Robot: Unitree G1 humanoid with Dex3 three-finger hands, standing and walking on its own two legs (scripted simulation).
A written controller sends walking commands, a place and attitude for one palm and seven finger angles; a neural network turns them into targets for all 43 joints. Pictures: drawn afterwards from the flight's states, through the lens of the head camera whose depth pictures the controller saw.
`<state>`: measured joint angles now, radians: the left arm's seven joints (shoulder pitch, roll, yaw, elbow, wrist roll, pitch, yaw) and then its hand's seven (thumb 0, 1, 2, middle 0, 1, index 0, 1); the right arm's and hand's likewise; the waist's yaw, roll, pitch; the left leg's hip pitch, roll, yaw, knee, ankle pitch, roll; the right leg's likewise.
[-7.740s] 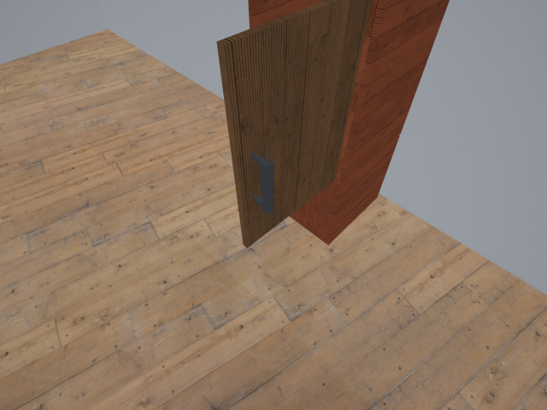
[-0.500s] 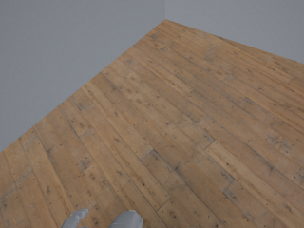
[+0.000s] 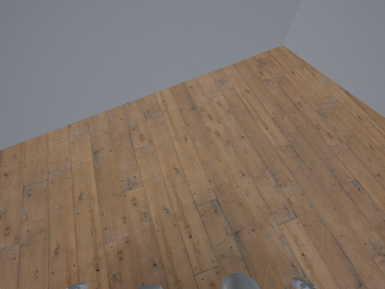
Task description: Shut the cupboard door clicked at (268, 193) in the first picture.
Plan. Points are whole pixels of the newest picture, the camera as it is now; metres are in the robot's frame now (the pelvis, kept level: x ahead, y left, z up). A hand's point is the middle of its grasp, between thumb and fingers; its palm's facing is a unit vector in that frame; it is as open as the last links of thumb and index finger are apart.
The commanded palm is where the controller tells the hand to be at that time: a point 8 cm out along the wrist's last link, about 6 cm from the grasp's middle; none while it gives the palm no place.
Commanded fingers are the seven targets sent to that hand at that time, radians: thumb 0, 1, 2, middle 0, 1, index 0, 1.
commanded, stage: walk to a spot facing it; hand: left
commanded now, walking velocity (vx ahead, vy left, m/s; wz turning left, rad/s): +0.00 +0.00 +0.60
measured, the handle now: out of the picture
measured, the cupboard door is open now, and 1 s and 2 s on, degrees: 88 88 88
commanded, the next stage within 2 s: none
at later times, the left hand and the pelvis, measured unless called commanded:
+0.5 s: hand out of the picture +0.04 +0.14 -0.15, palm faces +0.29 -0.92 -0.26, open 7.3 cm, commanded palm none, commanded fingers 0.00 0.90 0.90 -0.20 -0.30 -0.20 -0.30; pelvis +0.02 -0.07 +0.01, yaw +19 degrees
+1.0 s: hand out of the picture +0.01 +0.17 -0.15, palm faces +0.55 -0.78 -0.29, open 7.4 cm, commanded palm none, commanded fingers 0.00 0.90 0.90 -0.20 -0.30 -0.20 -0.30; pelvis +0.04 -0.07 +0.00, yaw +35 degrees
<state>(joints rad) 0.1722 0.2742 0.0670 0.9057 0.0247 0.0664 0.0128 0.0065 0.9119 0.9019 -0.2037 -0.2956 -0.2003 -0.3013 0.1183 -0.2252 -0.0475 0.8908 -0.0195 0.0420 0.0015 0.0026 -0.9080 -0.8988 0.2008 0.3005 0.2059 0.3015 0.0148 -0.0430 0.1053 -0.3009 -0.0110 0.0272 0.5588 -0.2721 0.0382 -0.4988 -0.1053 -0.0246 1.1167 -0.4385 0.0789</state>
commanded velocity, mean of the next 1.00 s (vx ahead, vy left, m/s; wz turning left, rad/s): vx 0.00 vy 0.00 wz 0.60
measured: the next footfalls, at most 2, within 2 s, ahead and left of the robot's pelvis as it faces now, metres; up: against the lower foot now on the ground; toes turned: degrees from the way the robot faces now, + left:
right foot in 0.24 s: +0.05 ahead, -0.16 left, +0.00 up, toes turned +6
left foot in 0.64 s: +0.02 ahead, +0.08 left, +0.00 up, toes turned +29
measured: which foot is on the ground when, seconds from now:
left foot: down 0.00-0.24, up 0.26-0.62, down 0.64-1.00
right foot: up 0.00-0.22, down 0.24-0.64, up 0.66-1.00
